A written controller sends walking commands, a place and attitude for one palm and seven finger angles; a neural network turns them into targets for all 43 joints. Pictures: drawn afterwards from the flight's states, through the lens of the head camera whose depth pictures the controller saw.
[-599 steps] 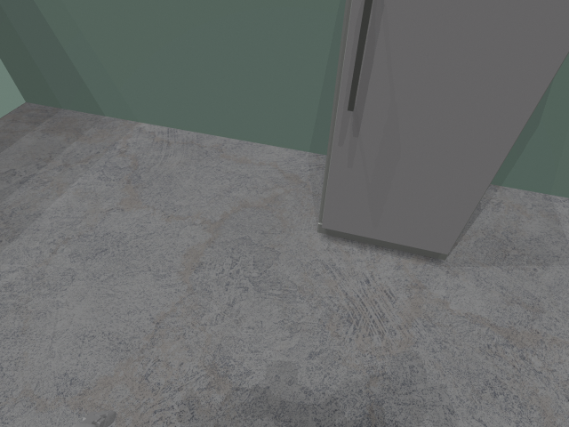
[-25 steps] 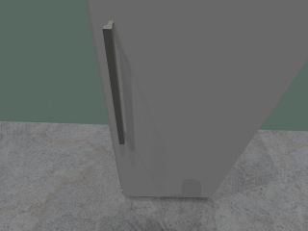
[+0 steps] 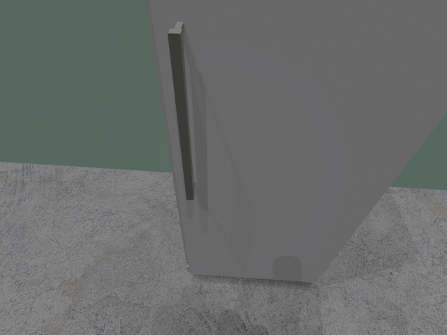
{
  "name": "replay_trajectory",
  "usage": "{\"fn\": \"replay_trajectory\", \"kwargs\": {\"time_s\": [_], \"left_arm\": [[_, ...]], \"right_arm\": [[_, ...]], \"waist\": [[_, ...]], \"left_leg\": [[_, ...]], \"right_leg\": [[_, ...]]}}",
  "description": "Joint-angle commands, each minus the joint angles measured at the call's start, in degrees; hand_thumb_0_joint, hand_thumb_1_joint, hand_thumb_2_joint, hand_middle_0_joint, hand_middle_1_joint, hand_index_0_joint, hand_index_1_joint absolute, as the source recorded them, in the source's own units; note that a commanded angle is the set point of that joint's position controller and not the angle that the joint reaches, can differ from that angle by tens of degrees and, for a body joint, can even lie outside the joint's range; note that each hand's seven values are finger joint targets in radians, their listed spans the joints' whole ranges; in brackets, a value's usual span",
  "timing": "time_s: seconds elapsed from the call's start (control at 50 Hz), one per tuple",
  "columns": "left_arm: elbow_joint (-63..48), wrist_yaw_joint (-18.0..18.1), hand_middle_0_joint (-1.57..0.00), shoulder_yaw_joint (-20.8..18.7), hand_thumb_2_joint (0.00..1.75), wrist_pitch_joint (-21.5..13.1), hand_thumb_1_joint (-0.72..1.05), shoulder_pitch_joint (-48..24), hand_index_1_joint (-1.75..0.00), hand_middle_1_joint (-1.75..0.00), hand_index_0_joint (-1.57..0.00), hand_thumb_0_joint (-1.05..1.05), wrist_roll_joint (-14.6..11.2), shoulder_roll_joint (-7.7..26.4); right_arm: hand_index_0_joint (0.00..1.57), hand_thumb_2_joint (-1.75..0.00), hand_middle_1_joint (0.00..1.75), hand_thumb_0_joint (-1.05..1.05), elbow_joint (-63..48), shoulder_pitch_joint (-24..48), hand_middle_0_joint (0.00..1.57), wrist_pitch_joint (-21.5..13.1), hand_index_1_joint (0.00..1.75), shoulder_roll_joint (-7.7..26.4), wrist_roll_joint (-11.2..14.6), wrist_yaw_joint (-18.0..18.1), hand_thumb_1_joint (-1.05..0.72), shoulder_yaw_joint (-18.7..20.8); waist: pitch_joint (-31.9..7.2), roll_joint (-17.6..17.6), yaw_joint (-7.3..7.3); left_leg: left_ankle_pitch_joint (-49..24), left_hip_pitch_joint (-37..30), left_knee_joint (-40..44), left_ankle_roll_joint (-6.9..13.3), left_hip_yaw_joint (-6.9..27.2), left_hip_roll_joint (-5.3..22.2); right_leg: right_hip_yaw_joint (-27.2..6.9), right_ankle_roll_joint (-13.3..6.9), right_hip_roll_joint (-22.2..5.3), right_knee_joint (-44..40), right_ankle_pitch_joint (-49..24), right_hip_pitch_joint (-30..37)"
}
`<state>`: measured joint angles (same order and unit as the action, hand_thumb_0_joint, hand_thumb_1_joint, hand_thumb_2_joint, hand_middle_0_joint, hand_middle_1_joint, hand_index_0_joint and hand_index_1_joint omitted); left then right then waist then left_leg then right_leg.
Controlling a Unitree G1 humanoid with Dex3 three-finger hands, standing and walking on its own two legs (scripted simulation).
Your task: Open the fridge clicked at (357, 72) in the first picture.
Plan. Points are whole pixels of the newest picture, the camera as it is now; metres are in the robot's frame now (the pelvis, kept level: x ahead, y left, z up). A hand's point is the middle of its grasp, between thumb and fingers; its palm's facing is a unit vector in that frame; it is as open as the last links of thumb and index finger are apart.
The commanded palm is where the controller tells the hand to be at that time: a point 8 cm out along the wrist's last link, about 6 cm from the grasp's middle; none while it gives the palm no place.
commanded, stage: look again from close up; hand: left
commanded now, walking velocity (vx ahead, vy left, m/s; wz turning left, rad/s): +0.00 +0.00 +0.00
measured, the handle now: (186, 130) +0.46 +0.12 +0.13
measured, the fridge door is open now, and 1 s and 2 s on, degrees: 0 0 0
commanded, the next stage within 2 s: none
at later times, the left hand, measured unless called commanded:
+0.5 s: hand out of the picture -0.03 +0.18 -0.20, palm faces +0.07 -0.99 -0.15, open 7.4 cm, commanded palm none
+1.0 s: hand out of the picture -0.04 +0.29 -0.20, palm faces +0.05 -0.99 -0.15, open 7.4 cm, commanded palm none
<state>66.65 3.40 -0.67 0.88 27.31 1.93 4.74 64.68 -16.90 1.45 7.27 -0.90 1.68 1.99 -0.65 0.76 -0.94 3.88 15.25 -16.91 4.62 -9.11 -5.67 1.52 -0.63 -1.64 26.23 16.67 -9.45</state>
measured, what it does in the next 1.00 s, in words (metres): steps to the left: left foot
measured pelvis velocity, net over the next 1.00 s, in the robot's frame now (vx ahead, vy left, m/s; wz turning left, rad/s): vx -0.02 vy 0.11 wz -0.01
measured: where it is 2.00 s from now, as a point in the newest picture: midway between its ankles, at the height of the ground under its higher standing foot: outside the picture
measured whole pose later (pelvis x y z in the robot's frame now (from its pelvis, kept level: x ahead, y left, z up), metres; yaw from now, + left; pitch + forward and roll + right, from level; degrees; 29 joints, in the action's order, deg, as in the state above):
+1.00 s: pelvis -0.02 +0.11 +0.00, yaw +0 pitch -2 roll -3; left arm 61.2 2.7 -2.1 2.0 19.3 1.5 11.4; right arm 60.8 -15.5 0.0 7.7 -0.7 1.9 0.9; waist 1.5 3.0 -1.3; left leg 9.5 14.5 -24.6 5.7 -4.7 -5.4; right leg -1.1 -0.7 -1.4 45.1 22.8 -16.7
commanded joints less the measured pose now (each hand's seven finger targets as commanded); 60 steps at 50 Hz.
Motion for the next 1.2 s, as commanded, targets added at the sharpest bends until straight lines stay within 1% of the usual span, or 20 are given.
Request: {"fn": "replay_trajectory", "kwargs": {"time_s": [0.0,0.06,0.18,0.26,0.36,0.42,0.5,0.6,0.64,0.68,0.74,0.78,0.82,0.84,0.94,1.06,1.12,1.14,1.16,1.18], "left_arm": [[-4.11,0.57,-0.20,-0.77,0.90,-2.89,0.90,1.39,-0.30,-0.30,-0.20,0.00,0.32,7.65],[-6.65,0.09,-0.20,-0.13,0.90,-3.79,0.90,-4.00,-0.30,-0.30,-0.20,0.00,-0.92,7.77],[-4.70,-0.03,-0.20,-0.34,0.90,-0.60,0.90,5.42,-0.30,-0.30,-0.20,0.00,-0.19,5.77],[-3.93,0.06,-0.20,-0.84,0.90,-0.42,0.90,11.18,-0.30,-0.30,-0.20,0.00,-0.27,6.11],[-8.43,-0.05,-0.20,0.10,0.90,-2.83,0.90,-1.69,-0.30,-0.30,-0.20,0.00,-0.53,8.07],[-10.43,-0.02,-0.20,0.19,0.90,-2.80,0.90,-5.44,-0.30,-0.30,-0.20,0.00,-0.72,8.98],[-8.44,-0.38,-0.20,0.11,0.90,-1.28,0.90,1.31,-0.30,-0.30,-0.20,0.00,-0.41,8.44],[-4.31,-0.29,-0.20,-1.53,0.90,0.38,0.90,14.26,-0.30,-0.30,-0.20,0.00,-0.10,9.90],[-2.38,-0.29,-0.20,-2.38,0.90,-0.29,0.90,18.05,-0.30,-0.30,-0.20,0.00,-0.40,9.72],[-6.01,0.15,-0.20,-2.69,0.90,-0.99,0.90,3.36,-0.30,-0.30,-0.20,0.00,-0.43,11.09],[-13.39,0.62,-0.20,-2.33,0.90,-2.48,0.90,-15.77,-0.30,-0.30,-0.20,0.00,-0.11,12.02],[-9.95,-0.03,-0.20,-1.81,0.90,-1.89,0.90,-7.62,-0.30,-0.30,-0.20,0.00,-0.26,11.54],[-8.17,-0.57,-0.20,-1.47,0.90,-0.93,0.90,0.04,-0.30,-0.30,-0.20,0.00,-1.07,8.01],[-7.99,-0.71,-0.20,-1.24,0.90,-0.98,0.90,1.19,-0.30,-0.30,-0.20,0.00,-1.16,7.84],[-5.42,-0.75,-0.20,-1.90,0.90,0.78,0.90,-0.12,-0.30,-0.30,-0.20,0.00,-0.33,9.25],[-4.84,-0.83,-0.20,-2.47,0.90,0.48,0.90,4.75,-0.30,-0.30,-0.20,0.00,-0.59,8.09],[-3.12,-0.28,-0.20,-4.39,0.90,0.16,0.90,13.78,-0.30,-0.30,-0.20,0.00,-1.18,10.16],[-2.12,0.42,-0.20,-5.53,0.90,-0.02,0.90,16.54,-0.30,-0.30,-0.20,0.00,-0.99,12.55],[-6.04,1.33,-0.20,-5.45,0.90,0.09,0.90,2.37,-0.30,-0.30,-0.20,0.00,-0.99,14.55],[-12.38,1.69,-0.20,-4.15,0.90,-0.91,0.90,-16.68,-0.30,-0.30,-0.20,0.00,0.03,13.49]], "right_arm": [[0.20,-0.90,0.30,0.00,-7.18,-1.66,0.20,-1.00,0.30,4.00,-0.37,-1.22,-0.90,0.10],[0.20,-0.90,0.30,0.00,-6.57,-6.04,0.20,-1.31,0.30,3.79,-0.07,-1.41,-0.90,-0.53],[0.20,-0.90,0.30,0.00,-9.04,-0.94,0.20,-1.23,0.30,9.81,-0.31,-0.61,-0.90,0.50],[0.20,-0.90,0.30,0.00,-9.65,2.62,0.20,-1.12,0.30,9.47,-0.33,-0.68,-0.90,0.53],[0.20,-0.90,0.30,0.00,-7.95,-2.16,0.20,-1.53,0.30,6.40,-0.02,-1.14,-0.90,-0.19],[0.20,-0.90,0.30,0.00,-6.87,-4.44,0.20,-1.84,0.30,6.03,0.02,-1.16,-0.90,-0.66],[0.20,-0.90,0.30,0.00,-7.15,-1.83,0.20,-2.48,0.30,8.92,0.03,-0.62,-0.90,-0.45],[0.20,-0.90,0.30,0.00,-8.84,3.68,0.20,-1.49,0.30,10.85,0.33,0.06,-0.90,0.70],[0.20,-0.90,0.30,0.00,-9.16,7.20,0.20,-0.92,0.30,9.95,0.50,-0.20,-0.90,0.88],[0.20,-0.90,0.30,0.00,-7.87,2.33,0.20,-0.14,0.30,5.59,1.58,-0.55,-0.90,1.05],[0.20,-0.90,0.30,0.00,-6.68,-4.46,0.20,-0.83,0.30,6.49,0.80,-1.60,-0.90,1.42],[0.20,-0.90,0.30,0.00,-6.79,-3.73,0.20,-2.03,0.30,6.06,0.70,-1.72,-0.90,0.39],[0.20,-0.90,0.30,0.00,-7.05,-3.42,0.20,-3.28,0.30,9.52,0.20,-0.66,-0.90,0.43],[0.20,-0.90,0.30,0.00,-8.02,-1.48,0.20,-2.83,0.30,10.28,-0.05,-0.15,-0.90,0.25],[0.20,-0.90,0.30,0.00,-7.06,0.81,0.20,-2.72,0.30,10.67,0.26,1.05,-0.90,0.59],[0.20,-0.90,0.30,0.00,-6.35,1.40,0.20,-1.56,0.30,8.57,0.35,0.64,-0.90,0.95],[0.20,-0.90,0.30,0.00,-6.91,4.24,0.20,-0.64,0.30,10.01,0.63,0.84,-0.90,1.94],[0.20,-0.90,0.30,0.00,-6.84,5.83,0.20,0.22,0.30,9.03,1.64,0.88,-0.90,2.39],[0.20,-0.90,0.30,0.00,-5.85,2.09,0.20,0.86,0.30,6.71,2.70,0.44,-0.90,3.01],[0.20,-0.90,0.30,0.00,-6.82,-4.68,0.20,0.63,0.30,10.73,1.31,-0.35,-0.90,4.08]], "waist": [[3.83,3.03,3.91],[0.22,-0.92,5.70],[8.05,-6.72,-0.47],[5.82,-2.00,-3.51],[7.82,13.11,2.85],[7.12,4.11,4.39],[6.94,-6.90,0.26],[3.59,-10.64,-4.81],[4.34,-3.42,-6.74],[6.28,18.29,-0.02],[5.97,10.06,6.12],[5.36,1.57,3.67],[3.48,-15.62,0.16],[3.59,-15.37,-0.89],[4.97,-3.33,-1.13],[3.91,-5.64,-1.86],[4.28,-4.95,-5.91],[3.09,4.81,-7.67],[4.91,22.20,-2.16],[5.74,13.54,6.63]], "left_leg": [[10.88,-6.28,-15.02,-5.29,9.96,6.74],[9.92,-8.51,-15.42,-2.80,10.78,8.34],[37.84,10.71,10.00,-3.20,26.76,16.67],[28.89,12.42,10.43,-4.52,18.96,14.38],[9.35,-3.91,-10.24,-3.13,9.71,8.01],[8.32,-8.15,-10.08,-2.59,10.27,9.56],[25.94,2.26,6.66,-1.02,21.80,15.38],[20.19,5.24,17.10,-16.37,16.68,13.55],[13.92,7.20,7.38,-16.17,8.76,8.71],[17.49,-0.68,-29.87,-9.90,10.26,5.24],[17.02,-3.10,-30.83,-4.46,13.85,8.60],[11.33,-3.79,-9.17,-5.05,8.88,6.69],[2.02,-2.83,-1.65,-1.86,24.10,16.29],[4.20,0.53,1.92,1.19,26.81,19.54],[16.43,1.44,12.18,-11.84,28.10,18.94],[8.43,-3.17,13.37,-10.48,17.59,12.60],[-2.48,-0.53,7.62,-21.90,12.72,7.71],[2.92,2.02,-12.16,-27.16,5.28,-0.06],[25.09,0.77,-45.37,-17.60,16.73,3.94],[28.68,2.89,-57.63,-9.60,22.63,8.33]], "right_leg": [[-9.19,-5.76,-9.23,-11.63,14.08,-17.05],[-6.75,-5.35,-7.48,-7.72,12.07,-16.72],[2.43,-2.36,2.05,11.96,9.83,-6.77],[2.21,-3.12,1.38,5.26,5.75,0.86],[-12.59,-7.43,-8.71,-12.77,14.20,-16.97],[-8.70,-5.58,-6.71,-9.54,10.43,-19.65],[-1.91,-2.29,-0.78,1.33,4.78,-8.14],[3.51,-2.00,1.71,6.02,8.45,1.17],[3.63,-3.03,0.19,-7.72,4.09,8.06],[-18.97,-12.15,-18.70,-17.64,17.60,-14.38],[-6.12,-8.93,-13.97,-12.20,1.56,-18.33],[-3.37,-4.72,-8.58,0.11,0.63,-11.41],[0.20,-0.26,-1.77,8.73,7.15,-10.88],[-0.18,0.08,-1.04,8.65,10.40,-8.80],[-4.94,-0.01,-1.19,22.74,5.62,-9.85],[2.78,0.47,1.16,8.41,7.11,-2.76],[7.03,-1.25,1.99,-11.51,4.95,9.09],[1.32,-6.19,-6.90,-16.45,2.92,11.29],[-16.72,-13.31,-23.77,-16.98,7.95,-7.83],[-16.24,-14.82,-25.12,-14.03,0.08,-17.95]]}}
